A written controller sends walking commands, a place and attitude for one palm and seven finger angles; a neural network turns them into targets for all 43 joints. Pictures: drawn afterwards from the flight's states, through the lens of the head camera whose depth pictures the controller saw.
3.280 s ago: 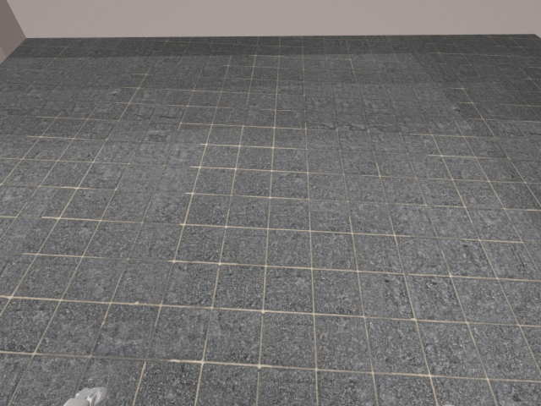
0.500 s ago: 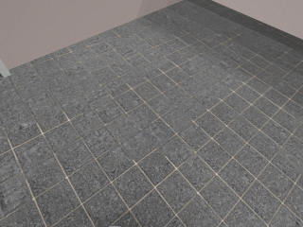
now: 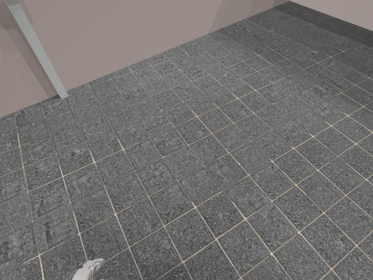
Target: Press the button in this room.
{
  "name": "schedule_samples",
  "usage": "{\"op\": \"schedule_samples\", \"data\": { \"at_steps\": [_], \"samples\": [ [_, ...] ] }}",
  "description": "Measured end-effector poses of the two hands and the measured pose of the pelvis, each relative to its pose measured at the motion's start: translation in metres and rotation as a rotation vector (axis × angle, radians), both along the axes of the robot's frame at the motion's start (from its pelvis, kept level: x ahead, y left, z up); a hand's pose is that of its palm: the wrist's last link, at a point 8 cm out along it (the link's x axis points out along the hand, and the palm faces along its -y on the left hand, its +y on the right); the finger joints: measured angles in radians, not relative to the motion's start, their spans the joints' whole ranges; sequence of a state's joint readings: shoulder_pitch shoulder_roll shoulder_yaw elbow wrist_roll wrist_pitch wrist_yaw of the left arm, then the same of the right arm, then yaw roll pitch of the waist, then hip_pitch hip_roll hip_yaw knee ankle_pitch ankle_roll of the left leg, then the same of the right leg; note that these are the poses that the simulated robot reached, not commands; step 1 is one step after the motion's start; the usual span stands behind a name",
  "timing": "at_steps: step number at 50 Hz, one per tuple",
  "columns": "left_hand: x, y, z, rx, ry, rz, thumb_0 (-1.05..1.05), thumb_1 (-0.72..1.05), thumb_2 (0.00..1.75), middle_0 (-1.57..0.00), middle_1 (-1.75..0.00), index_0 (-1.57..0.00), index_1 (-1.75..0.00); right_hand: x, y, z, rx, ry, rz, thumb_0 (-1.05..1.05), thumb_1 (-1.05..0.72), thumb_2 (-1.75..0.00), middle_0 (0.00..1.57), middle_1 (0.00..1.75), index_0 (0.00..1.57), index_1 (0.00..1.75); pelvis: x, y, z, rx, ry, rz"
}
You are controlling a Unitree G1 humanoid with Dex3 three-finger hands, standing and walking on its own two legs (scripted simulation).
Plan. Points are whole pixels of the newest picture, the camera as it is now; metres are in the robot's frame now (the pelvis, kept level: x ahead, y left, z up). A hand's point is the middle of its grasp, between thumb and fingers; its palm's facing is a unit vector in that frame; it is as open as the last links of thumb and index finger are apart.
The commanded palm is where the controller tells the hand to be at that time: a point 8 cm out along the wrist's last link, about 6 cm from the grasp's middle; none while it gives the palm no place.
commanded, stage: turn or walk to find it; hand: left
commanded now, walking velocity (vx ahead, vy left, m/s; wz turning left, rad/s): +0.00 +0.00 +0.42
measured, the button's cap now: out of the picture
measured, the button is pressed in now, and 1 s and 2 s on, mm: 0 0 0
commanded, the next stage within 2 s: none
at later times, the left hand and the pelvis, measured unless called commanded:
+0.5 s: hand out of the picture -0.06 +0.25 -0.19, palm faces +0.28 -0.93 -0.24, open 7.4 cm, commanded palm none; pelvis -0.02 +0.04 -0.01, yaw +13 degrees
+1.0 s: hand out of the picture -0.02 +0.22 -0.14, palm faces +0.44 -0.86 -0.26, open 7.4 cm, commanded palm none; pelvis -0.03 +0.01 +0.00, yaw +26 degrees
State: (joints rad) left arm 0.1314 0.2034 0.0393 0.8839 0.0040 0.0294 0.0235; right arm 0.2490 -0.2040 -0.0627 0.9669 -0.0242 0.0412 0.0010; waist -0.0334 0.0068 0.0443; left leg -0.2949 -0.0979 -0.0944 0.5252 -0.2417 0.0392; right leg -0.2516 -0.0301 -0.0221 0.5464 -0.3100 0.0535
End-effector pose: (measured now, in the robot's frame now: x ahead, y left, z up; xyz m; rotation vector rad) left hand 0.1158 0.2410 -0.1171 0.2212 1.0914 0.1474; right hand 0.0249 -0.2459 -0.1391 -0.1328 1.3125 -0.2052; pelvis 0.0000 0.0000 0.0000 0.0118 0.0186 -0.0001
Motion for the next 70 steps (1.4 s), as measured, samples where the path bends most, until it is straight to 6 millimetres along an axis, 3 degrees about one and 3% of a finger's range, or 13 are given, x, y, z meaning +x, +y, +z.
{"op": "schedule_samples", "data": {
  "at_steps": [7, 12, 16, 21, 24, 30, 35, 43, 47, 53, 58, 66, 70],
  "samples": [
    [-0.045, -0.010, 0.005, 0.009, 0.029, 0.077, 0.00, 0.91, 0.90, -0.20, -0.30, -0.20, -0.30, 0.008, -0.020, -0.003, 0.002, 0.033, 0.061, 0.01, -0.90, -0.90, 0.20, 0.30, 0.20, 0.30, -0.006, -0.010, 0.003, 0.002, -0.025, 0.081],
    [-0.084, -0.004, -0.001, -0.004, 0.089, 0.154, 0.00, 0.91, 0.90, -0.20, -0.30, -0.20, -0.30, 0.025, -0.017, 0.002, -0.012, 0.039, 0.129, 0.01, -0.91, -0.90, 0.20, 0.30, 0.20, 0.30, -0.008, -0.006, 0.004, 0.009, -0.032, 0.137],
    [-0.121, 0.009, -0.012, -0.023, 0.146, 0.221, 0.00, 0.91, 0.90, -0.21, -0.30, -0.20, -0.30, 0.050, -0.001, 0.005, -0.029, 0.020, 0.202, 0.01, -0.91, -0.90, 0.20, 0.30, 0.20, 0.30, -0.011, 0.005, 0.002, 0.008, -0.030, 0.174],
    [-0.168, 0.038, -0.038, -0.052, 0.226, 0.312, 0.00, 0.91, 0.90, -0.21, -0.30, -0.20, -0.30, 0.089, 0.035, 0.009, -0.063, -0.071, 0.303, 0.01, -0.91, -0.90, 0.20, 0.30, 0.20, 0.30, -0.016, 0.029, -0.011, -0.005, -0.026, 0.220],
    [-0.186, 0.053, -0.040, -0.050, 0.277, 0.344, 0.01, 0.91, 0.90, -0.20, -0.30, -0.20, -0.30, 0.101, 0.056, 0.018, -0.065, -0.125, 0.339, 0.01, -0.91, -0.90, 0.20, 0.30, 0.20, 0.30, -0.020, 0.038, -0.009, -0.010, -0.029, 0.222],
    [-0.184, 0.069, -0.024, -0.052, 0.224, 0.377, 0.01, 0.91, 0.90, -0.20, -0.30, -0.20, -0.30, 0.104, 0.082, 0.029, -0.049, -0.143, 0.387, 0.00, -0.90, -0.90, 0.20, 0.30, 0.21, 0.30, -0.024, 0.047, 0.005, -0.027, -0.029, 0.267],
    [-0.167, 0.070, -0.013, -0.039, 0.143, 0.389, 0.01, 0.91, 0.90, -0.20, -0.30, -0.20, -0.30, 0.096, 0.087, 0.026, -0.021, -0.125, 0.400, 0.00, -0.90, -0.90, 0.20, 0.30, 0.21, 0.30, -0.027, 0.047, 0.008, -0.024, -0.029, 0.307],
    [-0.139, 0.050, 0.002, -0.003, 0.019, 0.398, 0.00, 0.91, 0.90, -0.20, -0.30, -0.20, -0.30, 0.074, 0.061, 0.004, 0.016, -0.050, 0.403, 0.00, -0.90, -0.90, 0.20, 0.30, 0.21, 0.30, -0.030, 0.025, 0.003, -0.003, -0.026, 0.378],
    [-0.145, 0.032, 0.006, 0.022, -0.017, 0.420, 0.00, 0.91, 0.90, -0.20, -0.30, -0.20, -0.30, 0.070, 0.042, -0.009, 0.027, -0.011, 0.416, 0.01, -0.90, -0.90, 0.20, 0.30, 0.21, 0.30, -0.032, 0.010, -0.003, 0.003, -0.033, 0.423],
    [-0.183, 0.012, 0.008, 0.006, 0.030, 0.497, 0.00, 0.91, 0.90, -0.20, -0.30, -0.20, -0.30, 0.074, 0.030, -0.003, 0.010, 0.030, 0.469, 0.01, -0.90, -0.90, 0.20, 0.30, 0.20, 0.30, -0.036, 0.004, 0.004, 0.017, -0.043, 0.490],
    [-0.221, 0.004, -0.001, -0.026, 0.082, 0.570, 0.00, 0.91, 0.90, -0.20, -0.30, -0.20, -0.30, 0.081, 0.037, 0.003, -0.020, 0.051, 0.536, 0.01, -0.91, -0.90, 0.20, 0.30, 0.20, 0.30, -0.042, 0.007, 0.005, 0.022, -0.038, 0.545],
    [-0.306, 0.012, -0.037, -0.091, 0.193, 0.711, 0.00, 0.91, 0.90, -0.21, -0.30, -0.20, -0.30, 0.109, 0.097, 0.008, -0.055, -0.058, 0.685, 0.01, -0.91, -0.90, 0.20, 0.30, 0.20, 0.30, -0.066, 0.031, -0.011, 0.004, -0.031, 0.619],
    [-0.331, 0.017, -0.034, -0.101, 0.253, 0.747, 0.01, 0.91, 0.90, -0.20, -0.30, -0.20, -0.30, 0.112, 0.124, 0.020, -0.040, -0.116, 0.728, 0.01, -0.90, -0.90, 0.20, 0.30, 0.20, 0.30, -0.073, 0.036, -0.003, -0.008, -0.033, 0.635]
  ]
}}
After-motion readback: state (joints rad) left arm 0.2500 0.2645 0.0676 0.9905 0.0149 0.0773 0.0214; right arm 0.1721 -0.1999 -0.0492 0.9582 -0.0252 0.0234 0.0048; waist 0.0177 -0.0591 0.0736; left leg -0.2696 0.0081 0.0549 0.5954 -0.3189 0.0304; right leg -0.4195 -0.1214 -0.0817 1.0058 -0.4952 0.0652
